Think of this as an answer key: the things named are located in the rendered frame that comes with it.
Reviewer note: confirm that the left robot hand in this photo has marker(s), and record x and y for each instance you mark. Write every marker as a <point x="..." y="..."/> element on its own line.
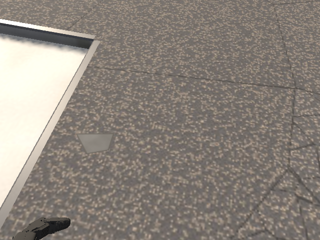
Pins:
<point x="42" y="227"/>

